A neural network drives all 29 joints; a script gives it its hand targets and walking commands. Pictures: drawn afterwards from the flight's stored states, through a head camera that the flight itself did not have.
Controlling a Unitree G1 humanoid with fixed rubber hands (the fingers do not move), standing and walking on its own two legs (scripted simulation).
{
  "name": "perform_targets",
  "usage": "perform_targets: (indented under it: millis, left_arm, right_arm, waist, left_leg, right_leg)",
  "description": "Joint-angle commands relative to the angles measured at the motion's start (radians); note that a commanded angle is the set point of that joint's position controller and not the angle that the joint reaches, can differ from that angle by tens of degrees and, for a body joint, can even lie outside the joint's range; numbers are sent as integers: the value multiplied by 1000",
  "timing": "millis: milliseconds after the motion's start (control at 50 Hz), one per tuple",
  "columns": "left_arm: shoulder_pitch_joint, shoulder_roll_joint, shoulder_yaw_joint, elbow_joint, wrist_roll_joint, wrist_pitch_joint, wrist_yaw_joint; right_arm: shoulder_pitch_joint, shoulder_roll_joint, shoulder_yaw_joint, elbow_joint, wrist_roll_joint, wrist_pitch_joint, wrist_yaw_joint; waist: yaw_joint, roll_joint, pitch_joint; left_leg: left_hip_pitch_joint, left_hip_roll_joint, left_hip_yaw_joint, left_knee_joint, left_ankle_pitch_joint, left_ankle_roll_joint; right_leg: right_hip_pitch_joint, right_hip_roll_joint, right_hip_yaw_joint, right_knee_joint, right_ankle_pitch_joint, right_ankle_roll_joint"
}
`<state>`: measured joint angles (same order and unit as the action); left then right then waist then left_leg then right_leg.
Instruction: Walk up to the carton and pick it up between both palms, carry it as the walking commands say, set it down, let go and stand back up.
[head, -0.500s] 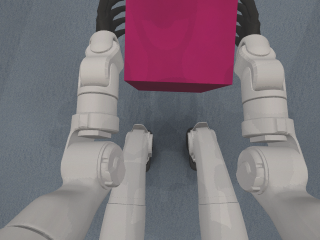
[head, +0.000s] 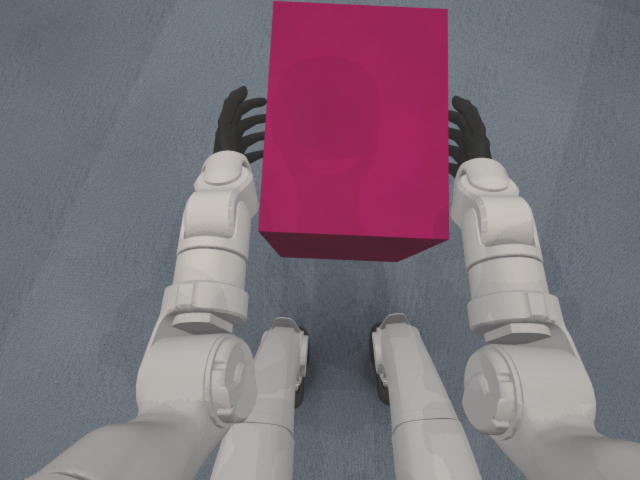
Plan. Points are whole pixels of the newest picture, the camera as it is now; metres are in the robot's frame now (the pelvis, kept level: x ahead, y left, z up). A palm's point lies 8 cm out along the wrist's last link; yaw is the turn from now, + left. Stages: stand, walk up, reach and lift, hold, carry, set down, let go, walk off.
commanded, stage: reach and lift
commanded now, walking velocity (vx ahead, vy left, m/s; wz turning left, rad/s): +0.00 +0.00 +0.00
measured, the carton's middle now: (347, 157) +0.48 -0.02 -0.10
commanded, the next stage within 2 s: none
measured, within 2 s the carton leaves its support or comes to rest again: neither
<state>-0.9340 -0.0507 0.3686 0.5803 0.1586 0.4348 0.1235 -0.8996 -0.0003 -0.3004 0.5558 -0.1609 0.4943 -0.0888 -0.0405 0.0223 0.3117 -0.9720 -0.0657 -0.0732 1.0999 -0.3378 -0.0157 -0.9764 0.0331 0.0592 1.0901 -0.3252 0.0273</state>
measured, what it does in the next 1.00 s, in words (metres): rises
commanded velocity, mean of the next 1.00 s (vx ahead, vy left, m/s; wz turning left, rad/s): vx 0.00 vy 0.00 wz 0.00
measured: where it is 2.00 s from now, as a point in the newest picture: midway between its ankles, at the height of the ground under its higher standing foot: (340, 379)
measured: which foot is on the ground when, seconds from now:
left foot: down 0.00-1.00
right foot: down 0.00-1.00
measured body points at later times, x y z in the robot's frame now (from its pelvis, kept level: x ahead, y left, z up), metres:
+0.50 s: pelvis +0.09 +0.00 +0.07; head +0.18 -0.01 +0.51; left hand +0.45 +0.12 +0.04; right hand +0.43 -0.15 +0.03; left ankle +0.11 +0.12 -0.64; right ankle +0.12 -0.13 -0.64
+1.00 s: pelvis +0.10 +0.00 +0.09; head +0.09 +0.00 +0.54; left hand +0.43 +0.12 +0.11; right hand +0.40 -0.16 +0.10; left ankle +0.11 +0.12 -0.64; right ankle +0.12 -0.13 -0.64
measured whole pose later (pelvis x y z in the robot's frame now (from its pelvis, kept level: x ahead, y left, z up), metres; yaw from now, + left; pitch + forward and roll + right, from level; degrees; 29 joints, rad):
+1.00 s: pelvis +0.10 +0.00 +0.09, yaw -1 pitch -1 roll +0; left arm -0.36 -0.18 0.25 0.38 0.25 0.60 0.05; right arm -0.28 0.16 -0.21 0.33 -0.23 0.64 -0.05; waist -0.03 0.00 -0.01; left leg -0.25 -0.04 -0.07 0.52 -0.26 0.00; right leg -0.26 0.02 0.08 0.52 -0.24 0.01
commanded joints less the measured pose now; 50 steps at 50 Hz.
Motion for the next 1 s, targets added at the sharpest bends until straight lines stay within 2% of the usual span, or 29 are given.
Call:
perform_targets:
  millis: [0,20,40,60,100,140,180,240,320,380,440,540,580,680,760,880,940,980]
  left_arm:
    - [-684,-1184,-589,19,-145,-42,-313]
    - [-641,-1211,-572,44,-127,-42,-315]
    - [-603,-1210,-535,73,-104,-45,-319]
    - [-562,-1216,-482,128,-72,-47,-322]
    - [-501,-1221,-430,163,-34,-48,-332]
    - [-450,-1217,-396,182,-5,-46,-339]
    - [-382,-1205,-372,189,21,-45,-342]
    - [-255,-1206,-376,195,38,-44,-340]
    - [-183,-1218,-455,98,12,-65,-337]
    - [-170,-1250,-597,-40,-58,-78,-332]
    - [-141,-1222,-672,-122,-84,-75,-323]
    - [-61,-1206,-758,-181,-113,-38,-320]
    - [-23,-1198,-745,-176,-102,-20,-321]
    - [61,-1216,-711,-141,-88,34,-327]
    - [88,-1210,-688,-133,-87,70,-332]
    - [51,-1220,-703,-180,-117,118,-333]
    - [33,-1223,-728,-231,-140,139,-334]
    - [21,-1203,-712,-221,-138,155,-334]
  right_arm:
    - [-824,1181,552,-107,167,-105,302]
    - [-783,1200,530,-87,151,-106,306]
    - [-751,1225,515,-56,140,-105,309]
    - [-706,1226,468,4,108,-105,311]
    - [-646,1246,422,45,69,-103,318]
    - [-566,1234,374,99,29,-102,323]
    - [-500,1226,352,114,11,-105,324]
    - [-390,1212,354,81,2,-112,320]
    - [-308,1200,427,-18,23,-129,314]
    - [-285,1211,550,-156,81,-143,307]
    - [-239,1200,606,-204,95,-137,302]
    - [-180,1172,689,-304,119,-114,292]
    - [-156,1166,685,-308,120,-95,294]
    - [-99,1172,675,-295,119,-40,301]
    - [-63,1167,656,-268,124,3,307]
    - [-85,1164,664,-307,150,55,305]
    - [-113,1175,700,-364,181,76,304]
    - [-143,1171,700,-368,188,93,300]
  waist:
    - [-13,-18,-1561]
    - [-23,-14,-1494]
    - [-3,-25,-1398]
    - [-1,-22,-1248]
    - [7,-34,-1115]
    - [-3,-25,-1000]
    - [8,-20,-938]
    - [13,-12,-920]
    - [16,-11,-979]
    - [11,-18,-1116]
    - [8,-26,-1126]
    - [7,-33,-1144]
    - [19,-31,-1090]
    - [24,-32,-928]
    - [17,-15,-796]
    - [-2,-10,-737]
    - [2,-16,-763]
    - [14,-23,-720]
  left_leg:
    - [429,-81,26,-200,72,18]
    - [437,-77,24,-219,91,19]
    - [404,-74,28,-236,85,22]
    - [349,-69,34,-253,52,22]
    - [342,-65,33,-293,24,27]
    - [358,-62,30,-333,17,24]
    - [395,-59,27,-365,53,23]
    - [466,-56,19,-395,181,20]
    - [540,-56,5,-414,352,12]
    - [624,-59,-3,-420,488,3]
    - [657,-60,-5,-438,512,2]
    - [724,-62,-7,-479,506,-1]
    - [732,-60,-7,-502,476,3]
    - [770,-51,-15,-568,413,12]
    - [794,-43,-22,-606,389,15]
    - [837,-35,-27,-634,367,14]
    - [864,-33,-28,-639,363,17]
    - [852,-32,-24,-649,308,22]
  right_leg:
    - [485,97,-42,-184,97,-13]
    - [478,99,-45,-202,120,-16]
    - [476,96,-39,-219,119,-14]
    - [433,93,-37,-234,88,-18]
    - [439,87,-33,-274,56,-21]
    - [434,83,-35,-311,42,-27]
    - [444,81,-32,-344,66,-29]
    - [492,83,-24,-377,192,-32]
    - [575,87,-10,-399,382,-30]
    - [696,92,6,-408,543,-26]
    - [737,93,12,-424,572,-19]
    - [818,95,15,-462,554,-12]
    - [819,91,18,-486,517,-13]
    - [816,81,22,-551,430,-20]
    - [811,75,22,-586,386,-26]
    - [849,75,23,-611,356,-32]
    - [887,73,24,-615,357,-32]
    - [884,69,25,-623,308,-30]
